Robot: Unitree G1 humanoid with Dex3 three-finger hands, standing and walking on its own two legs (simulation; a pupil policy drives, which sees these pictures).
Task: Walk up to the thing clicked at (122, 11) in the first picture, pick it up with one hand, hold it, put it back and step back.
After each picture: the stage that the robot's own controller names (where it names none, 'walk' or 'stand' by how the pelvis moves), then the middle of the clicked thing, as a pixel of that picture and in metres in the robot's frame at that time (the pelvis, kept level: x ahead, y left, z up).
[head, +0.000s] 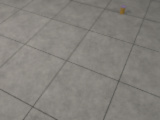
stand; (122, 9) +2.03 -0.57 -0.72
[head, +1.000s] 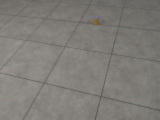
walk; (96, 21) +1.96 -0.05 -0.69
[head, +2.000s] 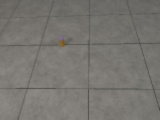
walk; (61, 41) +1.33 +0.33 -0.72
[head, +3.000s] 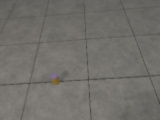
walk; (55, 79) +0.84 +0.35 -0.72
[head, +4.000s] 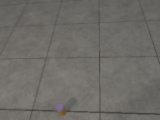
walk; (61, 109) +0.51 +0.30 -0.72
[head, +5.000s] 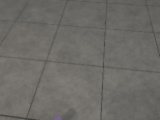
stand; out of the picture +0.39 +0.22 -0.70
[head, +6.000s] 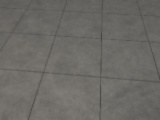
stand; out of the picture +0.35 +0.21 -0.72
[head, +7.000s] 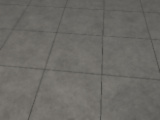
stand; out of the picture +0.35 +0.21 -0.73
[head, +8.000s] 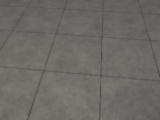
stand; out of the picture +0.35 +0.22 -0.73
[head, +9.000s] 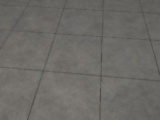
stand; out of the picture +0.34 +0.22 -0.73
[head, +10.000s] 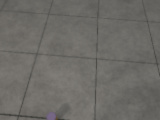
go down; (52, 118) +0.36 +0.22 -0.70
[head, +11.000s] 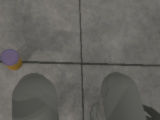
go down; (12, 60) +0.40 +0.28 -0.28
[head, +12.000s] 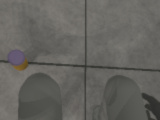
close in; (18, 60) +0.41 +0.28 -0.29
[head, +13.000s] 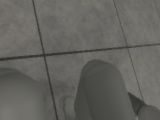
close in; out of the picture +0.38 +0.31 -0.21
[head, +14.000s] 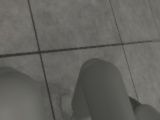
close; out of the picture +0.37 +0.32 -0.22
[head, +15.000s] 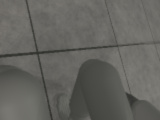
lift; out of the picture +0.35 +0.30 -0.22
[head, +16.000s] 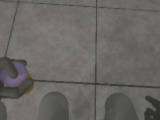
lift; (19, 79) +0.32 +0.22 -0.02
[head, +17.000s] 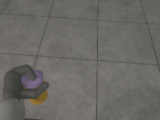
hold; (35, 87) +0.32 +0.18 -0.01
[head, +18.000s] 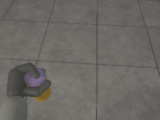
hold; (38, 85) +0.33 +0.17 +0.00
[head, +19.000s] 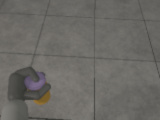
crouch; (38, 88) +0.33 +0.17 -0.03
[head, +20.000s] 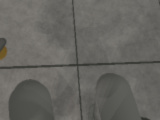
lower; out of the picture +0.45 +0.27 -0.10
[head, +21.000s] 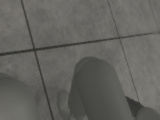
lower; out of the picture +0.39 +0.32 -0.22
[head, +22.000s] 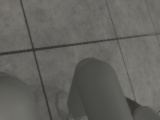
lower; out of the picture +0.39 +0.32 -0.22
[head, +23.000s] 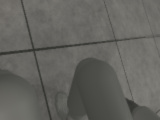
lower; out of the picture +0.39 +0.32 -0.22
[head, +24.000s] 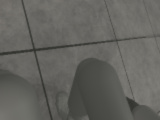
lower; out of the picture +0.38 +0.32 -0.22
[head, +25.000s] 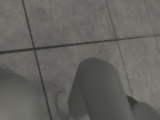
open; out of the picture +0.38 +0.30 -0.22
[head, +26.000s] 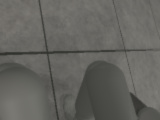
stand; out of the picture +0.38 +0.29 -0.23
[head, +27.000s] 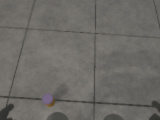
stand; (48, 100) +0.38 +0.22 -0.55
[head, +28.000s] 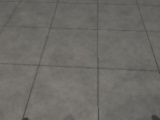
stand; out of the picture +0.36 +0.21 -0.66
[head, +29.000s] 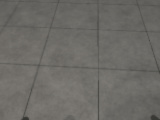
stand; out of the picture +0.36 +0.21 -0.67
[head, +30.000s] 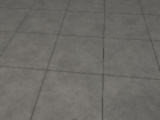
stand; out of the picture +0.37 +0.19 -0.72
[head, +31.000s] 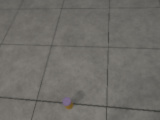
walk; (68, 103) +0.45 +0.23 -0.70
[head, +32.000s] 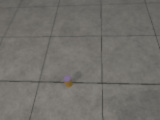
walk; (68, 81) +0.71 +0.22 -0.71
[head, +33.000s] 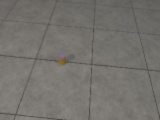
stand; (62, 59) +1.03 +0.18 -0.70
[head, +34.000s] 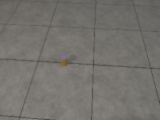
stand; (64, 60) +1.02 +0.21 -0.72
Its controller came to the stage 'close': yes
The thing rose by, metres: 0.70
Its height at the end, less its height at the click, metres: +0.00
